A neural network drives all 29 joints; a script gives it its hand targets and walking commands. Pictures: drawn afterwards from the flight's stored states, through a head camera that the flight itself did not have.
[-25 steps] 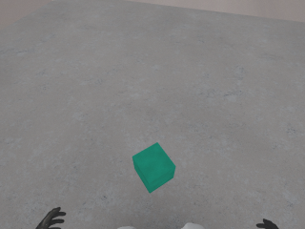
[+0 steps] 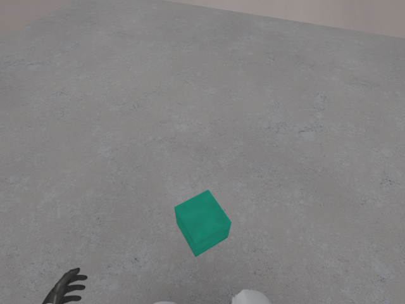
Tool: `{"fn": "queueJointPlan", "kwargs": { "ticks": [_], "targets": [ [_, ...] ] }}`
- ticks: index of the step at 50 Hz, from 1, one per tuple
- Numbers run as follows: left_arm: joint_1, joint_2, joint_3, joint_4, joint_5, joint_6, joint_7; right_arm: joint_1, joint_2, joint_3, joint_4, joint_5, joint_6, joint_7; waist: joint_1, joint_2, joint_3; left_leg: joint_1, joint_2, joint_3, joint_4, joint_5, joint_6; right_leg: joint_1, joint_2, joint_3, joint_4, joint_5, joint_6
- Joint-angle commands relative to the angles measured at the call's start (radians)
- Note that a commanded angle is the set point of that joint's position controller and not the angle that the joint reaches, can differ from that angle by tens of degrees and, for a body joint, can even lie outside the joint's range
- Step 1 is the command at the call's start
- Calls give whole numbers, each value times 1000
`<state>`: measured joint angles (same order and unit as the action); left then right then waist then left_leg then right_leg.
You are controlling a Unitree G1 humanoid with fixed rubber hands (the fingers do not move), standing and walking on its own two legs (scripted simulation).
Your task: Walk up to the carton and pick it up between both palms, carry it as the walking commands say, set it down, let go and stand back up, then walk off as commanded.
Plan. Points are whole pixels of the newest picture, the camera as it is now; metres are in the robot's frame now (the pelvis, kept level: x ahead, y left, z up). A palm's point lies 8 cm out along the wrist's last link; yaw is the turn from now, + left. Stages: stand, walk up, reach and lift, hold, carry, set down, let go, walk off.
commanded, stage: walk up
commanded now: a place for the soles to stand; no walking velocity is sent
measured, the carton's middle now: (202, 222) +0.56 +0.01 -0.65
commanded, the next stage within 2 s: none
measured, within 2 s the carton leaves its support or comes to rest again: neither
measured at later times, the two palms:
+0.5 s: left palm (144, 299) +0.15 +0.12 -0.07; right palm out of the picture +0.18 -0.51 -0.07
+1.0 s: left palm out of the picture +0.13 -0.04 -0.11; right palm out of the picture +0.34 -0.67 -0.10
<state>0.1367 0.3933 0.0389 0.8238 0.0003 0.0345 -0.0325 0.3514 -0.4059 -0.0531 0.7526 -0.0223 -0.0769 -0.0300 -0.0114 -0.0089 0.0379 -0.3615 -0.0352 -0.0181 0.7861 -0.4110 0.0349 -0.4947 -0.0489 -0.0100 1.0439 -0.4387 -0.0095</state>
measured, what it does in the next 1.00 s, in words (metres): steps to the right, turning left: right foot, then left foot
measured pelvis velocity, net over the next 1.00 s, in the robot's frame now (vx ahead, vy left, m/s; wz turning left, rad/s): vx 0.16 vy -0.37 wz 0.28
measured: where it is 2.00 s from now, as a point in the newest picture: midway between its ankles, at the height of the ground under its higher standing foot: outside the picture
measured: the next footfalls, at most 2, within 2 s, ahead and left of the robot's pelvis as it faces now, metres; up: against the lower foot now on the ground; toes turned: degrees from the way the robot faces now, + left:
right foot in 0.28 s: +0.15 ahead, -0.20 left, +0.00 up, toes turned +2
left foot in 0.66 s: +0.17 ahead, -0.03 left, +0.00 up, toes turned +14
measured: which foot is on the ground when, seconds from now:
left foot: down 0.00-0.30, up 0.32-0.64, down 0.66-0.80, up 0.82-1.00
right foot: up 0.00-0.26, down 0.28-0.62, up 0.64-0.80, down 0.82-1.00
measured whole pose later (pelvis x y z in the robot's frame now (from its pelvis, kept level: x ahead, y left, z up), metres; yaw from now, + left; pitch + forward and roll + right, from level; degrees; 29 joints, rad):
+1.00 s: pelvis +0.16 -0.37 -0.03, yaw +16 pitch -6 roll +2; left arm 0.29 0.41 0.10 0.74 0.00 0.03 -0.03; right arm 0.29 -0.45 -0.07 0.77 -0.03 -0.02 -0.10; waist 0.05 -0.04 0.10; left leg -0.55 -0.01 -0.12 1.43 -0.39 0.01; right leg -0.34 -0.01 -0.14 1.01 -0.59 0.01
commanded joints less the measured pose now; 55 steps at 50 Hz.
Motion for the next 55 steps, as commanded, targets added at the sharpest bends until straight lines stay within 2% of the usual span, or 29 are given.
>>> {"fn": "queueJointPlan", "kwargs": {
  "ticks": [1,8,11,12,13,14,15,18,19,23,26,28,29,30,31,32,34,36,37,38,40,41,42,43,45,48,51,54,55],
  "targets": [
    [-156,242,117,-194,82,-2,-55,170,-368,-104,28,7,-60,-84,-6,-25,25,241,287,-659,-396,-6,153,-343,-37,146,119,10,7],
    [-232,234,133,-281,83,4,-44,190,-376,-107,13,-13,-71,-103,-30,171,-16,243,324,-642,-248,257,201,-318,-61,173,-9,-111,-6],
    [-155,243,146,-272,78,-9,-47,100,-359,-96,-9,-17,-70,-117,37,231,-57,71,299,-529,-150,344,168,-77,-71,198,-173,-65,-42],
    [-45,244,160,-241,75,-17,-46,48,-336,-84,-24,-13,-63,-111,107,195,-96,-117,240,-465,-41,275,136,168,-68,214,-320,18,-67],
    [68,312,185,-185,94,-28,-30,68,-248,-50,-21,-5,-53,-108,156,-57,-83,-378,80,-224,191,170,39,419,-114,326,-555,-148,-83],
    [120,395,205,-178,89,-24,-20,103,-180,-19,-20,9,-46,-106,179,-313,-114,-574,-42,-9,426,-167,-15,546,-336,550,-742,-241,-85],
    [71,397,190,-188,59,-19,-21,89,-233,-38,-2,1,-31,-112,140,-176,-51,-574,-7,-47,521,-148,-23,419,-399,626,-842,-379,-92],
    [-17,284,176,-205,50,-21,-14,145,-241,-61,69,17,5,-91,45,-40,103,-413,37,-74,553,53,-41,218,-248,364,-840,-258,166],
    [-18,290,167,-208,49,-24,-13,167,-257,-67,80,27,12,-83,50,-127,61,-345,47,-44,469,74,-47,243,-200,260,-834,-140,225],
    [30,221,142,-243,60,-26,-18,115,-272,-85,85,16,12,-73,54,-128,86,-250,94,56,267,84,-54,281,-165,78,-754,173,96],
    [-51,240,135,-293,59,-8,-26,220,-268,-82,82,23,-1,-74,-6,-184,35,-20,65,125,-68,-3,-24,280,-91,-53,-689,554,218],
    [-185,235,131,-355,53,-2,-27,492,-307,-118,120,22,-14,-90,-151,-178,-81,347,17,235,-356,79,19,137,-8,-157,-342,944,309],
    [-173,178,116,-360,49,-17,-23,550,-304,-139,132,9,-18,-113,-215,25,-172,537,91,118,-439,291,97,-7,61,-150,61,889,269],
    [-2,127,95,-360,55,-17,-20,325,-361,-142,55,-6,-16,-135,-77,349,-239,493,359,-436,-373,298,230,-197,47,107,436,-123,155],
    [4,258,119,-349,64,-4,-17,171,-384,-150,-10,26,-31,-164,-37,209,-255,334,545,-705,-356,152,340,-197,-53,422,627,-234,107],
    [31,277,124,-326,52,8,-17,75,-415,-151,-24,13,-43,-181,19,120,-198,230,611,-684,-353,113,360,-262,-96,433,703,-185,88],
    [82,279,133,-306,52,36,-24,-115,-397,-131,-63,31,-52,-204,116,-55,-58,-114,508,-494,-232,227,254,-84,-158,423,486,-196,33],
    [146,251,158,-260,36,50,-48,-236,-381,-105,-55,-15,-44,-173,202,22,61,-532,280,-228,-252,-16,109,294,-123,194,49,-177,-16],
    [298,256,179,-172,38,47,-57,-224,-371,-98,-60,-36,-29,-161,262,-49,31,-579,189,-116,-43,-99,61,453,-97,130,-208,-60,-23],
    [369,257,190,-137,53,43,-55,-168,-301,-82,-60,-60,-11,-161,272,-207,41,-596,72,-9,287,-202,21,414,-50,98,-316,-147,-11],
    [206,382,190,-202,39,18,-19,-86,-236,-68,-93,-18,6,-135,178,-430,224,-647,-62,-156,725,-221,-11,-46,-276,664,-857,-721,14],
    [69,428,186,-240,21,9,-5,-71,-306,-95,-74,-12,13,-118,87,-351,235,-557,-23,-175,733,-112,-28,-93,-306,655,-930,-786,8],
    [-15,383,178,-266,10,-8,12,31,-292,-104,-37,-7,18,-110,19,-256,246,-517,-11,-167,773,-29,-73,-71,-316,607,-881,-522,99],
    [-17,359,168,-253,33,-21,16,-11,-282,-96,-6,-1,29,-104,40,-116,179,-433,9,-124,792,-10,-71,-65,-271,515,-849,-413,148],
    [8,351,142,-195,34,-43,32,-89,-279,-90,14,23,51,-66,69,-155,228,-422,20,-126,762,68,-76,-42,-234,435,-842,-365,243],
    [66,334,151,-156,34,-81,57,-138,-299,-103,17,5,61,-34,60,-22,198,-367,48,-118,539,77,-84,160,-255,418,-740,44,220],
    [272,290,135,-81,27,-102,84,-200,-228,-70,-14,1,57,-14,129,78,44,-438,62,-138,333,3,-57,563,-294,321,-519,584,57],
    [338,276,140,-56,9,-97,104,-144,-191,-46,-8,-1,66,2,135,-55,-56,-417,3,-7,137,-27,-13,770,-200,164,-516,930,226],
    [298,279,140,-56,2,-91,110,-87,-201,-51,7,6,71,9,97,-138,-79,-322,-26,47,43,-28,4,761,-157,106,-513,1086,353]
  ]
}}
